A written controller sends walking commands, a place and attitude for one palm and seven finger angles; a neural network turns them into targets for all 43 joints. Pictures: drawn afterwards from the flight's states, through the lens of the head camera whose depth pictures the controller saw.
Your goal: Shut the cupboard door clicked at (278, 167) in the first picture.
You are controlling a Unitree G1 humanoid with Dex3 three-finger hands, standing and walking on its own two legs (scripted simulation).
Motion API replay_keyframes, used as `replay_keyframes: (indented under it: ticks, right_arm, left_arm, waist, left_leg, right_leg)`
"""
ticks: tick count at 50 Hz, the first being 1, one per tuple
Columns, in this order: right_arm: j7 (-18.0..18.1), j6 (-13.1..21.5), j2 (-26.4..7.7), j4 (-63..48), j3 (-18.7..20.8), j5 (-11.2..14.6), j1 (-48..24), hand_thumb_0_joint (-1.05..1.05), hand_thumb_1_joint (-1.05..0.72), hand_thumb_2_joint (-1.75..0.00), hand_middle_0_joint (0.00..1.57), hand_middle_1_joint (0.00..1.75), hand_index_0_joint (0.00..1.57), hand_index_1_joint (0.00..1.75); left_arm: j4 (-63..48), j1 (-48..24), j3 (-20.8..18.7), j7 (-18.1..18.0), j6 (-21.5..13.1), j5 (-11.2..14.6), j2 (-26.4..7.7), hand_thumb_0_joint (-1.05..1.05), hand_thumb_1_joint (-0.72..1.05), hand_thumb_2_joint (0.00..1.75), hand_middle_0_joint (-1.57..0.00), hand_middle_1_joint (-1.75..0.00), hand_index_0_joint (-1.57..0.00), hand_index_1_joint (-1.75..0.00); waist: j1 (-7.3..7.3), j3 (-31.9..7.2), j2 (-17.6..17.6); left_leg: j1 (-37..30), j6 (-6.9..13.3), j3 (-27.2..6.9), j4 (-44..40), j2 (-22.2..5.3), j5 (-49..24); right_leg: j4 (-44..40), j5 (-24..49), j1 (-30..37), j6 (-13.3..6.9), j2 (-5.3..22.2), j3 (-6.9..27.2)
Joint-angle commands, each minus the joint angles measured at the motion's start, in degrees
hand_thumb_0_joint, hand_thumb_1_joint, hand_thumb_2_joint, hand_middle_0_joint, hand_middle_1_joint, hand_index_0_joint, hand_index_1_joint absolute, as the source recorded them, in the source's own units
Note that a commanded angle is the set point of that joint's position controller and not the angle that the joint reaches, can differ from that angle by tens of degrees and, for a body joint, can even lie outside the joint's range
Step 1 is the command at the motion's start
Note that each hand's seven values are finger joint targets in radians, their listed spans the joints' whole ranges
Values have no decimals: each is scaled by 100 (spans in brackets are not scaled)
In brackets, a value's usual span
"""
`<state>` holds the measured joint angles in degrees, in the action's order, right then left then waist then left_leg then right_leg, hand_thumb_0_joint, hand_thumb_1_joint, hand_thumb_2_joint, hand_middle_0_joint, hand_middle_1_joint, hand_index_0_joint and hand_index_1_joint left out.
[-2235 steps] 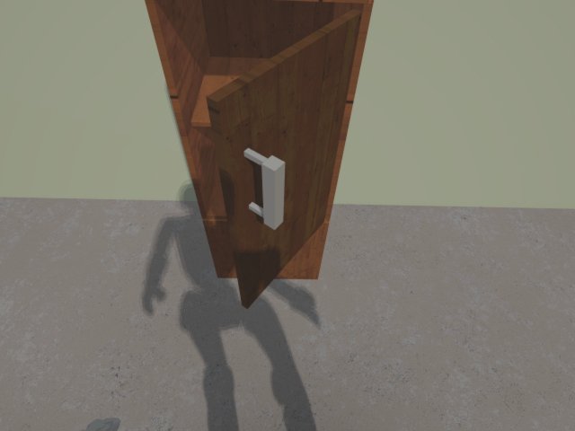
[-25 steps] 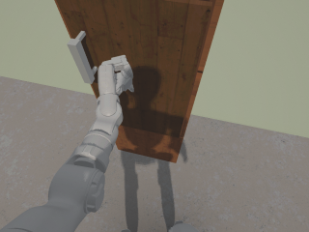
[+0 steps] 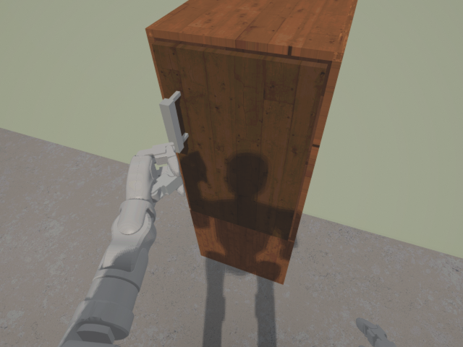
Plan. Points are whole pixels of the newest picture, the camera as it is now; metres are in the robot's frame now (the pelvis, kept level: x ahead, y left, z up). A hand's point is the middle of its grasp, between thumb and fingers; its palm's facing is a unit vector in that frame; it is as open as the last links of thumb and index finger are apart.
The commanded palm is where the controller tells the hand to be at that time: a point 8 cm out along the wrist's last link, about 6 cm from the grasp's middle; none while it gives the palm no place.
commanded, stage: draw the hand back to the body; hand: left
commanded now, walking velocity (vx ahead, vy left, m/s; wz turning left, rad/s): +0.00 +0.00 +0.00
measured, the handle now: (177, 122) +0.59 +0.16 +0.07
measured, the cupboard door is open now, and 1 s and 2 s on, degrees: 0 0 0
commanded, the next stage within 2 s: step back with the hand held close in 1.12 s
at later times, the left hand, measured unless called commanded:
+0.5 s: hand (70, 230) +0.24 +0.23 +0.15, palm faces +0.29 -0.91 -0.30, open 4.3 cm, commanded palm +0.20 +0.28 +0.17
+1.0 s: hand out of the picture +0.20 +0.30 +0.17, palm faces +0.49 -0.79 -0.37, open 7.3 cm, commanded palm +0.14 +0.33 +0.19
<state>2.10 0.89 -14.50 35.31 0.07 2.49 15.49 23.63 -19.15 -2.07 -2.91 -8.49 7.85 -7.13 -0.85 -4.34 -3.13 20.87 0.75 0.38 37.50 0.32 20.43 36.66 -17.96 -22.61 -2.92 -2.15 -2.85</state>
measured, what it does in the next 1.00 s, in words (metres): stands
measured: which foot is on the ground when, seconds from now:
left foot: down 0.00-1.00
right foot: down 0.00-1.00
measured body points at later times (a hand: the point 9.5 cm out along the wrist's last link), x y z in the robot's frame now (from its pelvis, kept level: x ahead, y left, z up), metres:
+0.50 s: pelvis +0.00 +0.02 +0.02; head -0.02 -0.01 +0.47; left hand +0.22 +0.28 +0.17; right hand +0.18 -0.19 -0.07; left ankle -0.01 +0.11 -0.72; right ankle +0.01 -0.08 -0.72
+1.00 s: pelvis +0.01 +0.03 +0.02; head -0.01 +0.01 +0.47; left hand +0.16 +0.34 +0.19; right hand +0.20 -0.19 -0.07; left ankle -0.01 +0.11 -0.72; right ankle +0.01 -0.08 -0.72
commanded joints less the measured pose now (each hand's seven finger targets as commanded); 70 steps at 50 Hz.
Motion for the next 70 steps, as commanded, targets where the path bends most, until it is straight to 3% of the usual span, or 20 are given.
replay_keyframes:
  ticks: [1, 2, 3, 6, 10, 12, 16, 29, 35, 37, 40, 42, 46, 50, 56, 62, 63, 64, 66, 70]
  right_arm:
    - [125, 349, -505, -937, 25, 66, -756, 0, -90, -90, 20, 30, 20, 30]
    - [133, 362, -495, -983, 9, 71, -848, 0, -90, -90, 20, 30, 20, 30]
    - [167, 269, -356, -1003, 10, 39, -946, 0, -90, -90, 20, 30, 20, 30]
    - [217, 156, -355, -1075, -27, 23, -1121, 0, -90, -90, 20, 30, 20, 30]
    - [256, 117, -344, -1084, -59, -18, -1224, 0, -90, -90, 20, 30, 20, 30]
    - [254, 131, -322, -1097, -93, -34, -1264, 0, -90, -90, 20, 30, 20, 30]
    - [270, 223, -344, -1064, -90, -69, -1292, 0, -90, -90, 20, 30, 20, 30]
    - [228, 413, -360, -951, 5, -162, -1243, 0, -90, -90, 20, 30, 20, 30]
    - [204, 542, -385, -900, 70, -167, -1193, 0, -90, -90, 20, 30, 20, 30]
    - [196, 565, -364, -910, 82, -156, -1143, 0, -90, -90, 20, 30, 20, 30]
    - [208, 653, -452, -810, 112, -171, -1093, 0, -90, -90, 20, 30, 20, 30]
    - [230, 656, -488, -783, 134, -165, -1053, 0, -90, -90, 20, 30, 20, 30]
    - [286, 678, -491, -802, 131, -175, -1097, 0, -90, -90, 20, 30, 20, 30]
    - [301, 726, -446, -795, 104, -197, -1162, 0, -90, -90, 20, 30, 20, 30]
    - [266, 741, -381, -780, 57, -198, -1148, 0, -90, -90, 20, 30, 20, 30]
    - [247, 703, -421, -814, 116, -189, -1106, 0, -90, -90, 20, 30, 20, 30]
    - [244, 583, -686, -1015, 211, -140, -1043, 0, -90, -90, 20, 30, 20, 30]
    - [258, 519, -580, -936, 209, -158, -953, 0, -90, -90, 20, 30, 20, 30]
    - [235, 435, -551, -961, 202, -172, -982, 0, -90, -90, 20, 30, 20, 30]
    - [253, 322, -632, -1001, 278, -152, -944, 0, -90, -90, 20, 30, 20, 30]
  left_arm:
    - [-1405, -1450, -411, 161, 38, 170, -750, 0, 90, 90, -119, -138, -119, -138]
    - [-1661, -1409, -461, 200, 87, 185, -834, 0, 90, 90, -116, -135, -116, -135]
    - [-2230, -1181, -213, 36, -111, -252, -1231, 0, 90, 90, -113, -132, -113, -132]
    - [-2565, -249, -442, -77, -96, -273, -1348, 0, 90, 90, -105, -123, -105, -123]
    - [-3205, 254, -595, -133, -53, -343, -1536, 0, 90, 90, -94, -111, -94, -111]
    - [-3586, 397, -556, -151, -38, -368, -1499, 0, 90, 90, -89, -105, -89, -105]
    - [-4073, 929, -616, -208, -6, -404, -1519, 0, 90, 90, -78, -93, -78, -93]
    - [-5249, 3230, -1820, -336, -11, -395, -2097, 0, 90, 90, -42, -54, -42, -54]
    - [-5615, 4126, -2548, -391, -21, -370, -2493, 0, 90, 90, -25, -36, -25, -36]
    - [-5816, 4260, -2650, -416, -35, -371, -2529, 0, 90, 90, -20, -30, -20, -30]
    - [-5572, 4037, -2157, -413, 23, -416, -2069, 0, 90, 90, -20, -30, -20, -30]
    - [-5510, 3797, -2092, -461, 44, -445, -2063, 0, 90, 90, -20, -30, -20, -30]
    - [-5547, 3660, -2229, -511, 14, -462, -2232, 0, 90, 90, -20, -30, -20, -30]
    - [-5770, 3909, -2481, -533, -26, -459, -2469, 0, 90, 90, -20, -30, -20, -30]
    - [-5769, 4073, -2431, -503, -1, -442, -2333, 0, 90, 90, -20, -30, -20, -30]
    - [-5637, 4130, -2439, -464, 3, -420, -2292, 0, 90, 90, -20, -30, -20, -30]
    - [-5825, 3668, -3095, -498, -202, -397, -2980, 0, 90, 90, -20, -30, -20, -30]
    - [-5388, 4246, -2755, -455, -227, -384, -2529, 0, 90, 90, -20, -30, -20, -30]
    - [-5369, 4440, -2573, -446, -280, -415, -2382, 0, 90, 90, -20, -30, -20, -30]
    - [-5757, 4649, -2687, -549, -367, -412, -2562, 0, 90, 90, -20, -30, -20, -30]
  waist:
    - [101, -865, 670]
    - [140, -927, 568]
    - [49, -709, 643]
    - [178, -591, 573]
    - [179, -328, 416]
    - [160, -243, 66]
    - [150, -139, 33]
    - [367, -91, 123]
    - [465, -20, -162]
    - [454, -42, -303]
    - [314, 301, -26]
    - [271, 376, 28]
    - [356, 133, 128]
    - [457, -143, -117]
    - [433, 187, -407]
    - [419, 143, 27]
    - [200, 326, -30]
    - [168, 250, 328]
    - [138, 150, 428]
    - [124, -463, 179]
  left_leg:
    - [-232, 114, 108, -689, 126, -557]
    - [-295, 109, 122, -722, 135, -555]
    - [-338, 95, 105, -1018, 74, -564]
    - [-519, 112, 92, -1216, 32, -731]
    - [-853, 114, 77, -1477, -16, -901]
    - [-1053, 93, 68, -1609, -16, -908]
    - [-1277, 87, -2, -1808, -40, -893]
    - [-1321, -36, -110, -1828, -109, -1877]
    - [-1231, -90, -136, -1721, -147, -2377]
    - [-1249, -133, -126, -1699, -161, -2485]
    - [-1263, -102, -148, -1741, -182, -2293]
    - [-1259, -91, -170, -1775, -179, -1997]
    - [-1238, -32, -186, -1838, -111, -1635]
    - [-1239, -46, -146, -1773, -84, -1812]
    - [-1114, -131, -142, -1778, -119, -2093]
    - [-1161, -102, -120, -1769, -151, -2124]
    - [-562, 108, -266, -1564, -304, -1399]
    - [-612, 123, -314, -1386, -252, -1221]
    - [-636, 97, -301, -1184, -232, -1252]
    - [-688, 40, -362, -952, -315, -2005]
  right_leg:
    - [-967, 575, 895, 253, 228, 377]
    - [-998, 528, 981, 246, 248, 407]
    - [-1235, 480, 1212, 315, 405, 625]
    - [-1338, 616, 1543, 293, 394, 533]
    - [-1569, 716, 1615, 242, 311, 400]
    - [-1648, 712, 1595, 219, 286, 347]
    - [-1796, 597, 1639, 203, 233, 254]
    - [-1665, 1445, 2011, 192, 204, 75]
    - [-1622, 1747, 2060, 191, 208, 90]
    - [-1576, 1736, 2054, 189, 223, 73]
    - [-1662, 1528, 1691, 226, 214, 54]
    - [-1659, 1274, 1578, 227, 224, 54]
    - [-1664, 1040, 1768, 204, 245, 67]
    - [-1632, 1266, 2028, 185, 235, 108]
    - [-1624, 1455, 2003, 161, 229, 90]
    - [-1623, 1476, 1949, 191, 217, 80]
    - [-1711, 1654, 1678, 147, 520, 613]
    - [-1758, 1572, 1490, 84, 732, 701]
    - [-1784, 1594, 1329, -1, 929, 850]
    - [-1314, 2388, 1463, -76, 1032, 843]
